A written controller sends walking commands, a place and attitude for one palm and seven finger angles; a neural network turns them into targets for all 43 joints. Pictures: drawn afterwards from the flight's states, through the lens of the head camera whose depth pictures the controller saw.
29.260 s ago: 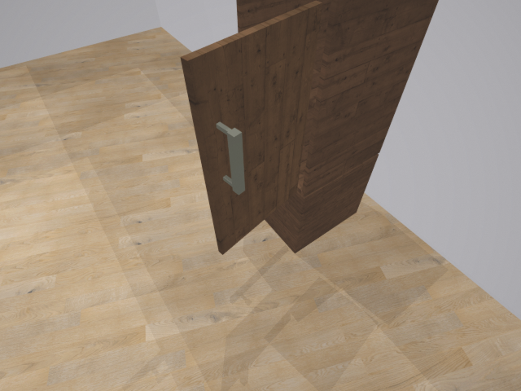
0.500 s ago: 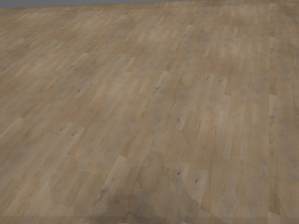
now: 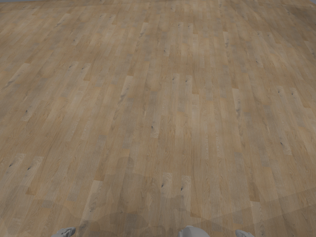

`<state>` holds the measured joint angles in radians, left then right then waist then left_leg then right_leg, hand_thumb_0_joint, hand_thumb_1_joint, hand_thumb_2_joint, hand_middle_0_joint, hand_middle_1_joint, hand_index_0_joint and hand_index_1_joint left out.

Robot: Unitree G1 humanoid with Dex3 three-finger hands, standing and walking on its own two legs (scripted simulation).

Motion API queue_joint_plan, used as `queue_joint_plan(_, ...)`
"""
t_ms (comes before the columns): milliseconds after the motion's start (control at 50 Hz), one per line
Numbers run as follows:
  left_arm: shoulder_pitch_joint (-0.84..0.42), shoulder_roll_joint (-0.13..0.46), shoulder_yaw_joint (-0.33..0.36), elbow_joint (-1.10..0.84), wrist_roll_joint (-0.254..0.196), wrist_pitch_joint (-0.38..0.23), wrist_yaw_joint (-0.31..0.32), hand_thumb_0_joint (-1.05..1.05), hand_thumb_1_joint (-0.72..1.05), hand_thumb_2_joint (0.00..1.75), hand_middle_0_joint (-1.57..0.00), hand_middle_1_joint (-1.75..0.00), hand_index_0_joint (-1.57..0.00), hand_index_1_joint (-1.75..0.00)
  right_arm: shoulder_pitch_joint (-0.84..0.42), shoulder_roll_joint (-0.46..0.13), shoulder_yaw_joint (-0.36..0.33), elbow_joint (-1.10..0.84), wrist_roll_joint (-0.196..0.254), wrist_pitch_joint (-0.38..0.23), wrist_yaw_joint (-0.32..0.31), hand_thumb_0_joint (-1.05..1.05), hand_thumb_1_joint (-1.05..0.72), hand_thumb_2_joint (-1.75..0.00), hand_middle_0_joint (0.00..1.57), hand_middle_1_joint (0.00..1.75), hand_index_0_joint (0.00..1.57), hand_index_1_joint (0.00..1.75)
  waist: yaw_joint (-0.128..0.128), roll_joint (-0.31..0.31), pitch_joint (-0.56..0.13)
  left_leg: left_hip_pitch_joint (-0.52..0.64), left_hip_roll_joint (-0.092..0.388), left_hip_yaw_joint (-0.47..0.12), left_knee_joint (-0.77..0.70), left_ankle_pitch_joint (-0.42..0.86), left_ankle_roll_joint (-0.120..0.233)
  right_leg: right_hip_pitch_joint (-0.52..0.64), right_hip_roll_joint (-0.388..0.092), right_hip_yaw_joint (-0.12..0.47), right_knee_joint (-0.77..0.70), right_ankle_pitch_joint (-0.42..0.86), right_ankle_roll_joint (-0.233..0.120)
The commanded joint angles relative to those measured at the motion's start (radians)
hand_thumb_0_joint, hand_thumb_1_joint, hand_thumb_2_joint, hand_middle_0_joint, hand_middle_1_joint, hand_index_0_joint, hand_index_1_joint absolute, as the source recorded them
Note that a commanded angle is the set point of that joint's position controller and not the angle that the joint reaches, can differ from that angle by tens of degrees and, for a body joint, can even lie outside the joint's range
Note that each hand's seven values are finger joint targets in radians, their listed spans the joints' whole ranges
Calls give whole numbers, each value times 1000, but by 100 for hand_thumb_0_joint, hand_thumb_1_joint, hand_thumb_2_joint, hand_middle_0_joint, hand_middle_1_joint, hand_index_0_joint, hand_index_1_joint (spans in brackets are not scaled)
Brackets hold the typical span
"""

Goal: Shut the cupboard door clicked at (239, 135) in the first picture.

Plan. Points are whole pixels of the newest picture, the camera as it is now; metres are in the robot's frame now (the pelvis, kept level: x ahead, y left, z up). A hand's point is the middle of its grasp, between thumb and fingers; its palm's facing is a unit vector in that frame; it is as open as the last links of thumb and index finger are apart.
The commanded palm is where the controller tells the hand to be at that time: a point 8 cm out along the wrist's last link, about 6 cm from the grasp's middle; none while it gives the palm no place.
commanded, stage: turn to face it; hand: left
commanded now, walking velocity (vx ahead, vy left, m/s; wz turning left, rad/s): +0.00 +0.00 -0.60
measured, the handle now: out of the picture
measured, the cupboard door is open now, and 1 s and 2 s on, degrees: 70 70 70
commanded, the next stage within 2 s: none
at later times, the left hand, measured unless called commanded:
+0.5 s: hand (109, 214) +0.19 +0.16 -0.19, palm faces -0.30 -0.93 -0.20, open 7.4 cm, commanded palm none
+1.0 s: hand (140, 190) +0.26 +0.07 -0.16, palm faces -0.58 -0.78 -0.26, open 7.4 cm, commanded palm none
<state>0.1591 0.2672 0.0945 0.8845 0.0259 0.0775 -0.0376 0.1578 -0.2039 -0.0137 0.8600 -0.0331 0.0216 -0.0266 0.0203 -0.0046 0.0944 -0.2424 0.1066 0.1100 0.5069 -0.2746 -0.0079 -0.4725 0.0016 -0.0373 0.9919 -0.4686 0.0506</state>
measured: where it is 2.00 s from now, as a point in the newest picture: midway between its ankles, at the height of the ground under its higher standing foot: outside the picture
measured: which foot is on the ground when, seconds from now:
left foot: down 0.00-0.16, up 0.18-0.44, down 0.46-0.80, up 0.82-1.00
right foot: up 0.00-0.14, down 0.16-0.46, up 0.48-0.78, down 0.80-1.00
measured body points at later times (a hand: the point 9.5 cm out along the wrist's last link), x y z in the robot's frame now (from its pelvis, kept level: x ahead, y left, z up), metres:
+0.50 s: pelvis +0.05 +0.00 -0.02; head +0.11 +0.00 +0.43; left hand +0.21 +0.21 -0.17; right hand +0.06 -0.28 -0.14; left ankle +0.10 +0.11 -0.74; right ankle -0.01 -0.13 -0.73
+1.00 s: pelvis +0.06 -0.04 -0.01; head +0.11 -0.08 +0.44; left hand +0.29 +0.11 -0.14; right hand -0.02 -0.31 -0.15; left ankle +0.13 +0.09 -0.69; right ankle -0.01 -0.12 -0.74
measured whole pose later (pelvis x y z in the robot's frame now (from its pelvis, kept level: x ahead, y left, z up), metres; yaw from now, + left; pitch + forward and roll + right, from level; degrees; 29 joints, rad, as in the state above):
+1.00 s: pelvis +0.06 -0.04 -0.01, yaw -35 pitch +2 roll +0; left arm 0.16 0.22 0.05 0.86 0.03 0.05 -0.01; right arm 0.16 -0.27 -0.05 0.87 -0.01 0.06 -0.02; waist -0.01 0.02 0.10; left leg -0.47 0.08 0.05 0.96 -0.45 -0.08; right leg -0.28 0.02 0.03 0.54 -0.30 -0.02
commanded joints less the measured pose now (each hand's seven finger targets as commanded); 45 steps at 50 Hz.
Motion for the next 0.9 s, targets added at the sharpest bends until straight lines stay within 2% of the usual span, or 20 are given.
queue_joint_plan(0,-49,32,-1,-104,-6,-25,-7,0,90,90,-20,-30,-20,-30,65,-227,-70,-46,-3,-10,-6,0,-90,-90,20,30,20,30,-50,221,-131,135,236,-76,-106,462,133,38,-14,-47,-152,36,-4)
queue_joint_plan(100,62,90,8,-80,-2,-48,-2,0,90,90,-20,-30,-20,-30,32,-239,-82,-55,10,-2,8,0,-90,-90,20,30,20,30,16,123,-167,17,185,23,140,335,25,339,-14,-48,-536,325,-50)
queue_joint_plan(120,126,199,26,-67,8,-63,11,0,90,90,-20,-30,-20,-30,38,-172,-72,-82,21,0,17,0,-90,-90,20,30,20,30,44,-141,-214,-202,77,95,362,51,-40,537,-231,239,-618,565,-129)
queue_joint_plan(140,180,259,35,-42,-3,-66,25,0,90,90,-20,-30,-20,-30,-38,-136,-54,-128,22,4,14,0,-90,-90,20,30,20,30,77,-258,-177,-365,-35,21,567,-396,-69,515,-398,425,-618,919,-247)
queue_joint_plan(160,183,250,39,-49,-5,-61,41,0,90,90,-20,-30,-20,-30,-63,-143,-51,-131,22,11,0,0,-90,-90,20,30,20,30,76,-211,-179,-411,-14,-104,663,-366,-59,494,-382,433,-606,889,-289)
queue_joint_plan(200,72,187,26,-75,-6,-56,54,0,90,90,-20,-30,-20,-30,-47,-165,-53,-103,23,6,-5,0,-90,-90,20,30,20,30,26,-226,-170,-426,10,-138,694,-256,-72,466,-305,361,-581,820,-275)
queue_joint_plan(260,1,172,18,-103,0,-54,52,0,90,90,-20,-30,-20,-30,2,-134,-46,-74,21,12,7,0,-90,-90,20,30,20,30,-13,-138,-185,-281,-15,-84,531,-178,-84,361,-236,259,-568,759,-235)
queue_joint_plan(400,-50,169,23,-101,-7,-38,41,0,90,90,-20,-30,-20,-30,118,-135,-48,-47,25,-8,3,0,-90,-90,20,30,20,30,-65,-133,-163,21,-72,-59,4,47,-65,177,-157,311,-492,533,-152)
queue_joint_plan(420,-45,122,14,-111,-13,-34,37,0,90,90,-20,-30,-20,-30,153,-188,-57,-41,19,-19,1,0,-90,-90,20,30,20,30,-74,24,-183,108,38,-180,-142,86,-31,98,-71,245,-389,367,-98)
queue_joint_plan(440,4,60,3,-127,-22,-30,28,0,90,90,-20,-30,-20,-30,172,-295,-73,-49,1,-26,-3,0,-90,-90,20,30,20,30,-63,324,-196,194,281,-419,-197,229,78,-59,61,102,-172,-16,-37)
queue_joint_plan(460,-11,83,1,-141,-14,-37,22,0,90,90,-20,-30,-20,-30,183,-312,-73,-66,-1,-20,-8,0,-90,-90,20,30,20,30,-77,276,-187,133,388,-488,-198,289,176,-61,39,67,32,-188,-29)
queue_joint_plan(480,-36,83,7,-127,-4,-35,21,0,90,90,-20,-30,-20,-30,163,-288,-68,-60,-8,-28,-12,0,-90,-90,20,30,20,30,-69,274,-180,130,359,-460,-187,395,182,-91,17,85,155,-167,-20)
queue_joint_plan(560,-62,51,1,-116,-11,-24,-3,0,90,90,-20,-30,-20,-30,100,-228,-58,-74,-7,-21,-16,0,-90,-90,20,30,20,30,-45,190,-161,168,245,-166,-103,573,144,-72,-30,19,98,-61,3)
queue_joint_plan(660,-82,33,-7,-124,-10,-26,-10,0,90,90,-20,-30,-20,-30,114,-246,-74,-50,-3,-10,-4,0,-90,-90,20,30,20,30,-64,248,-159,140,254,-59,-72,480,120,80,-3,-61,-193,2,-16)
queue_joint_plan(720,-12,57,-1,-104,-5,-35,-6,0,90,90,-20,-30,-20,-30,84,-250,-81,-51,5,-1,5,0,-90,-90,20,30,20,30,-24,202,-145,40,229,3,23,325,57,251,17,-92,-437,208,-35)
queue_joint_plan(740,49,95,8,-89,-3,-42,-1,0,90,90,-20,-30,-20,-30,67,-234,-82,-59,10,0,10,0,-90,-90,20,30,20,30,14,128,-166,-39,194,27,134,226,13,371,-28,-26,-553,303,-59)
queue_joint_plan(760,105,204,28,-72,7,-55,12,0,90,90,-20,-30,-20,-30,50,-162,-68,-92,21,2,15,0,-90,-90,20,30,20,30,43,-180,-187,-258,67,110,347,-119,-54,526,-261,281,-647,497,-143)
queue_joint_plan(780,146,261,34,-58,-5,-54,25,0,90,90,-20,-30,-20,-30,-18,-146,-55,-133,22,11,11,0,-90,-90,20,30,20,30,76,-264,-154,-369,-17,10,556,-398,-69,454,-403,438,-664,704,-252)
queue_joint_plan(800,131,244,36,-66,-6,-52,37,0,90,90,-20,-30,-20,-30,-38,-153,-56,-128,21,19,0,0,-90,-90,20,30,20,30,63,-232,-135,-405,-4,-100,653,-345,-61,402,-368,446,-671,633,-278)
queue_joint_plan(880,-17,155,13,-104,-4,-55,49,0,90,90,-20,-30,-20,-30,18,-147,-54,-74,17,13,6,0,-90,-90,20,30,20,30,-20,-181,-160,-329,5,-99,595,-171,-83,358,-235,265,-595,703,-235)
